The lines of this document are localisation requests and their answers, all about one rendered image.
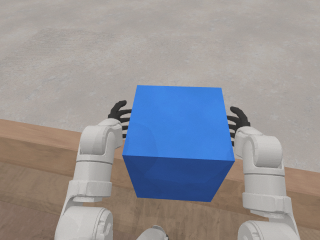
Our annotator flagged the left robot hand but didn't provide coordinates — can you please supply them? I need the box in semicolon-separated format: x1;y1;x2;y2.
108;100;132;139

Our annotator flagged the robot right upper arm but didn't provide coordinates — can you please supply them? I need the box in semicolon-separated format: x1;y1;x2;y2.
237;220;299;240

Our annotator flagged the carton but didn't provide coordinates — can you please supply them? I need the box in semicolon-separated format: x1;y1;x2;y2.
122;85;235;202

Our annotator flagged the robot right forearm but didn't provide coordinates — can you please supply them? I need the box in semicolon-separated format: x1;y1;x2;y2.
234;126;301;240

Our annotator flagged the robot left upper arm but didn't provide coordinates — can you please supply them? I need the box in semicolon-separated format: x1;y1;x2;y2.
55;206;113;240

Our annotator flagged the left robot shin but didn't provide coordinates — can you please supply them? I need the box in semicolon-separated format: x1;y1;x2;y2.
152;225;166;234

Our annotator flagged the robot left thigh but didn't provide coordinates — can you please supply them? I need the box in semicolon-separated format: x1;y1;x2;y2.
136;228;168;240

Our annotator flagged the robot left forearm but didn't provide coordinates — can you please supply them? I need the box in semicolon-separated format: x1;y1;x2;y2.
54;118;123;240

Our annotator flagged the right robot hand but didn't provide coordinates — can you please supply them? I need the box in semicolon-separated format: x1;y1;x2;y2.
227;106;251;147

